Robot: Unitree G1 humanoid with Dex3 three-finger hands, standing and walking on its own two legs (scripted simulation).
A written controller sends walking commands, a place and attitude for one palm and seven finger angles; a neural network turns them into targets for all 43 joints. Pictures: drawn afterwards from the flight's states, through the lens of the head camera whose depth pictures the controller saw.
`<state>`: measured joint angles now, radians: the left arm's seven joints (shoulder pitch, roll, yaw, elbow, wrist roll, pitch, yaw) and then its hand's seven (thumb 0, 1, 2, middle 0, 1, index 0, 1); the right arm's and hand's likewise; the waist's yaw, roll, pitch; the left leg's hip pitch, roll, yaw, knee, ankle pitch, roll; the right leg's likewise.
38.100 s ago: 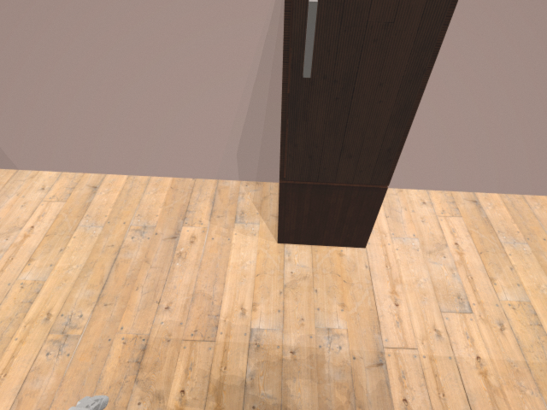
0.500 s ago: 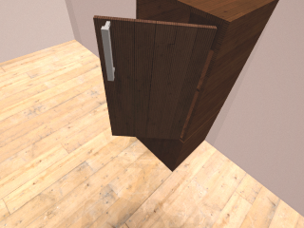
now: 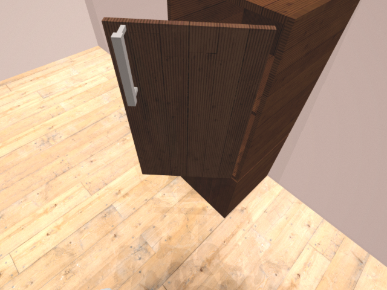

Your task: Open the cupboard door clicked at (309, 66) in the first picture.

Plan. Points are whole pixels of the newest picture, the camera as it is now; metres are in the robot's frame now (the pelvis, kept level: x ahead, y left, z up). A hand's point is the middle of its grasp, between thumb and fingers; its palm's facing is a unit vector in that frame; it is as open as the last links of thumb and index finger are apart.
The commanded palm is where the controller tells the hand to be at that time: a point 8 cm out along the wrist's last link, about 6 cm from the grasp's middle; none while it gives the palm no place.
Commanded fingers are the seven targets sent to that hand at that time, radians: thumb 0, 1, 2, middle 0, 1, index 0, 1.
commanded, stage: come to a stop and stand still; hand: left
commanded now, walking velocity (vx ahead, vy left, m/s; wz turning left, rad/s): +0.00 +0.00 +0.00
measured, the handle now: (127, 68) +0.53 +0.18 +0.16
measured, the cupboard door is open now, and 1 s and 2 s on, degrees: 44 44 44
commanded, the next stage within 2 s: look again from close up in 0.44 s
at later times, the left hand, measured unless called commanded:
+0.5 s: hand out of the picture +0.01 +0.21 -0.16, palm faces +0.05 -0.96 -0.28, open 7.4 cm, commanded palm none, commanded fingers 0.00 0.90 0.90 -0.20 -0.30 -0.20 -0.30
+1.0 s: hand out of the picture +0.04 +0.23 -0.15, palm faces +0.02 -0.95 -0.32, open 7.4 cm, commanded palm none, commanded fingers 0.00 0.90 0.90 -0.20 -0.30 -0.20 -0.30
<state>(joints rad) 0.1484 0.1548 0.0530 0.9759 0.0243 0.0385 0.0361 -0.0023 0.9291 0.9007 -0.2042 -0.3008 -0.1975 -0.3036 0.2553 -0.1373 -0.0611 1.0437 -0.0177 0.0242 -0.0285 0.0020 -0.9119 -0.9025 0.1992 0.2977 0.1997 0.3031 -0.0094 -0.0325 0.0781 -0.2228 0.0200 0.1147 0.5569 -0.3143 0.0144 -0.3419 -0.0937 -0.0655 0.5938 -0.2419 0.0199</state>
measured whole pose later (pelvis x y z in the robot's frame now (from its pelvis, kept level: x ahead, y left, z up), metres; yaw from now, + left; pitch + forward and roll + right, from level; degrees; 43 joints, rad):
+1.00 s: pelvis -0.02 -0.01 +0.01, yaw +2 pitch -2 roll +1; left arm 0.18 0.30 0.01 1.06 0.02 -0.01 0.01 0.01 0.91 0.90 -0.21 -0.30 -0.20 -0.30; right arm 0.22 -0.31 -0.03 1.11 -0.01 -0.01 0.01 0.01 -0.91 -0.90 0.20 0.30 0.20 0.30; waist -0.02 0.00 0.03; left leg -0.16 0.01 0.07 0.41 -0.21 0.00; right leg -0.24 -0.08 -0.10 0.41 -0.13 0.02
